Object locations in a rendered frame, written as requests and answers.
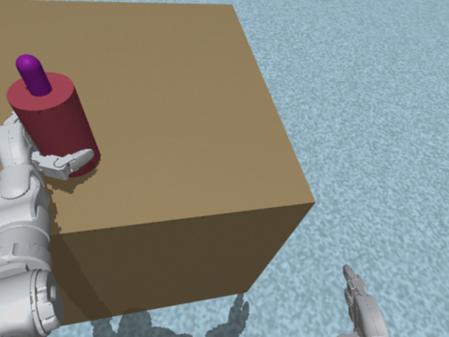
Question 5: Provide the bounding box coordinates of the left robot arm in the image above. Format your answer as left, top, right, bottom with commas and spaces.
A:
0, 164, 64, 337

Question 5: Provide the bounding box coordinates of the left robot hand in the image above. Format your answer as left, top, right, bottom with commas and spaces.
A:
0, 110, 94, 180

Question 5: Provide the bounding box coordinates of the right robot hand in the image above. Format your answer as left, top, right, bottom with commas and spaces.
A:
336, 265, 390, 337

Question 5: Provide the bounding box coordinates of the bottle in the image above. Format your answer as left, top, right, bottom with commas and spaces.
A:
6, 54, 100, 178

